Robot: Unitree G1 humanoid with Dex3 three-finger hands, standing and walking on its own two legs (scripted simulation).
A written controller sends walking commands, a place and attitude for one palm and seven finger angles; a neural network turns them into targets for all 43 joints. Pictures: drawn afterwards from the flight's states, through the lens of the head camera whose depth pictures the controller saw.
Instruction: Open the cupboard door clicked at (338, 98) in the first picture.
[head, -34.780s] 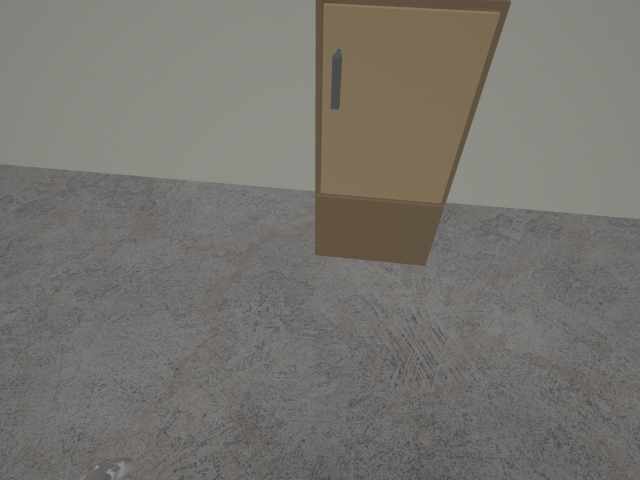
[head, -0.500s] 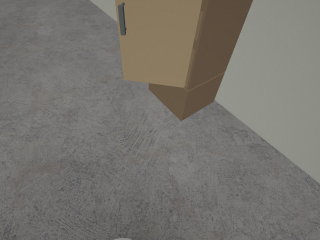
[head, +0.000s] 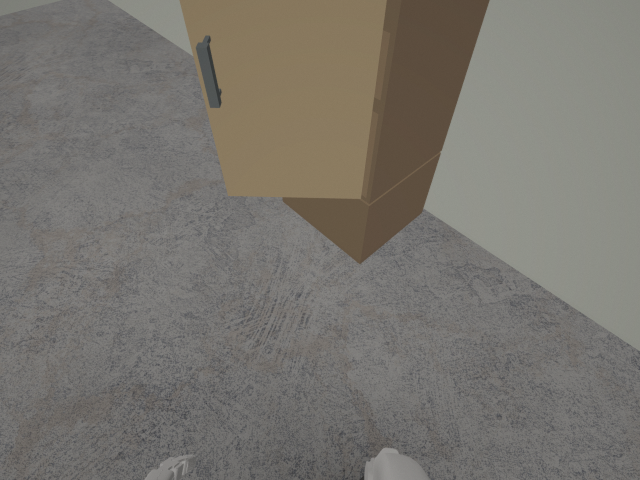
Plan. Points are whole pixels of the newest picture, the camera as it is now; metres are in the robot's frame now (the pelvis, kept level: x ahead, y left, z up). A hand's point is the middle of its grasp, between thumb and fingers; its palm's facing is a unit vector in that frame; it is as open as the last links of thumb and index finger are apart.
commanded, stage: take the last steps up to it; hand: left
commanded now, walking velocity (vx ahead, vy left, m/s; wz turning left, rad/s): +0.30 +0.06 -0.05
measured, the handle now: (211, 72) +0.92 +0.26 +0.02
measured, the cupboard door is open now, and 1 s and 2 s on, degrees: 45 45 45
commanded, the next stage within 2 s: come to a stop and stand still in 0.66 s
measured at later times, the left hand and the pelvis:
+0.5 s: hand out of the picture +0.15 +0.21 -0.18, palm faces +0.12 -0.98 -0.18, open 7.3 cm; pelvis +0.20 +0.03 +0.00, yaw +1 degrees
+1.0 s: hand (194, 312) +0.42 +0.24 -0.17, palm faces -0.05 -0.97 -0.22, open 7.3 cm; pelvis +0.33 +0.06 +0.00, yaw -2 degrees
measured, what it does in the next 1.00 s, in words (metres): walks ahead: right foot, then left foot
